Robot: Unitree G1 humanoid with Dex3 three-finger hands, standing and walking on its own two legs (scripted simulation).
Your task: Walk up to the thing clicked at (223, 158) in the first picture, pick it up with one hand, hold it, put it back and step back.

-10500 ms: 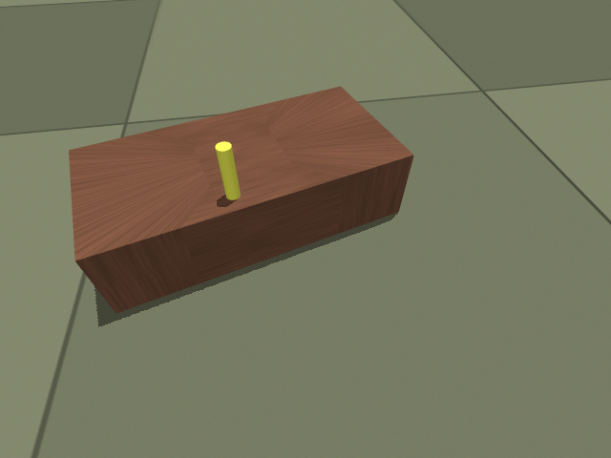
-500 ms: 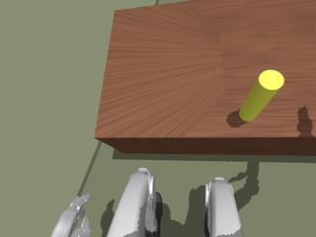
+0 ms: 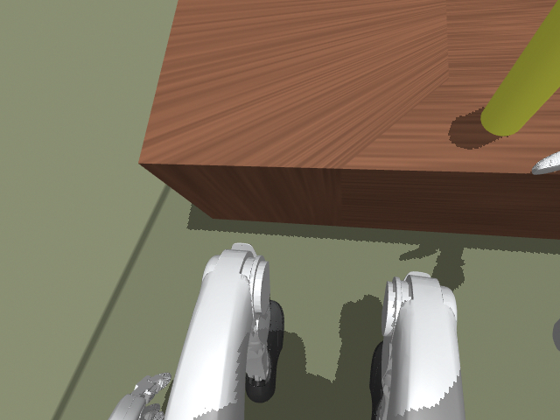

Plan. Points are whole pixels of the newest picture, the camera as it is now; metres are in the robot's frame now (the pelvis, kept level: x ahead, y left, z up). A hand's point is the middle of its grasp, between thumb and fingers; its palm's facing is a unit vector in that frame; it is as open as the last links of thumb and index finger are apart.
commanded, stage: close in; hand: right
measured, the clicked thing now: (545, 64) +0.54 -0.23 +0.05
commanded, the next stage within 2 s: rest palm in 0.46 s
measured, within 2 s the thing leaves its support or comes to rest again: leaves its support in 1.74 s
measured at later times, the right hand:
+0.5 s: hand (540, 99) +0.51 -0.24 +0.02, palm faces +0.13 +0.99 +0.00, open 17.2 cm
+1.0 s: hand (524, 97) +0.52 -0.23 +0.02, palm faces +0.13 +0.99 +0.00, open 14.6 cm
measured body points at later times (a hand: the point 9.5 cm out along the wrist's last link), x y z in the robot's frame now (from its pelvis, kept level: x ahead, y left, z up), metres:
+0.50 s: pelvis +0.01 +0.00 +0.02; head +0.22 -0.04 +0.41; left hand +0.12 +0.29 -0.09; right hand +0.50 -0.29 +0.02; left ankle +0.14 +0.14 -0.35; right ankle +0.08 -0.12 -0.35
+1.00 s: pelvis +0.01 +0.00 +0.01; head +0.23 -0.04 +0.41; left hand +0.11 +0.28 -0.11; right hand +0.51 -0.28 +0.02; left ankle +0.14 +0.14 -0.35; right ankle +0.08 -0.12 -0.35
